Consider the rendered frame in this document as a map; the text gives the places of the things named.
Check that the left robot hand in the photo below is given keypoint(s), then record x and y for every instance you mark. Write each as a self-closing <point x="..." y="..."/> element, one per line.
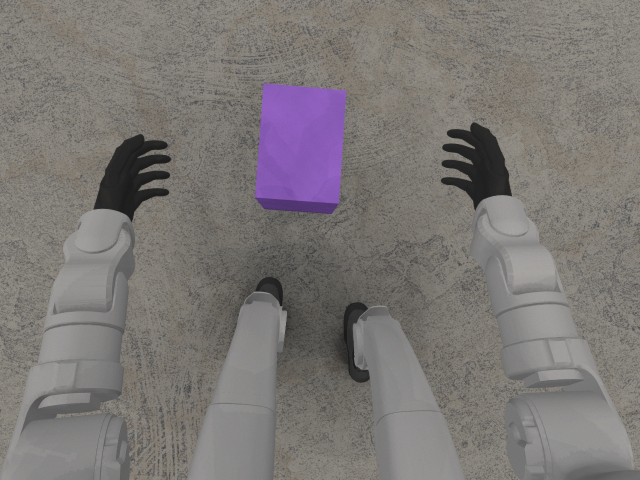
<point x="121" y="182"/>

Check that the left robot forearm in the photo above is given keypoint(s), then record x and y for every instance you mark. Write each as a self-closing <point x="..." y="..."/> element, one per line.
<point x="78" y="365"/>

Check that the robot left upper arm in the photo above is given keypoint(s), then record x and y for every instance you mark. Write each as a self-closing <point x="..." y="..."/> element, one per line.
<point x="87" y="447"/>

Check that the robot right shin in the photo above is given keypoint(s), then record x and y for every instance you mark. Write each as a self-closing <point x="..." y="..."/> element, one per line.
<point x="373" y="311"/>

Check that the right robot hand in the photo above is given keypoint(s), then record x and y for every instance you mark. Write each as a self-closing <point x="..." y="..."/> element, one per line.
<point x="488" y="173"/>

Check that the robot left shin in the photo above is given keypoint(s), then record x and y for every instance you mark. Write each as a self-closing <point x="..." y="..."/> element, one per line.
<point x="260" y="296"/>

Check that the right robot forearm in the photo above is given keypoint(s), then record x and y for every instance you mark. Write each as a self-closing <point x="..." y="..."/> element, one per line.
<point x="541" y="346"/>

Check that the carton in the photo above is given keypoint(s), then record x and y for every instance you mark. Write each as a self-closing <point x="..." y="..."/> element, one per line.
<point x="300" y="148"/>

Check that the robot right upper arm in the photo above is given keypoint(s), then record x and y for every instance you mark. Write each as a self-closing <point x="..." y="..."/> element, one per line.
<point x="569" y="435"/>

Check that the robot shin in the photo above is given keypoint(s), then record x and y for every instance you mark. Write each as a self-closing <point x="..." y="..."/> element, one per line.
<point x="260" y="296"/>
<point x="373" y="311"/>

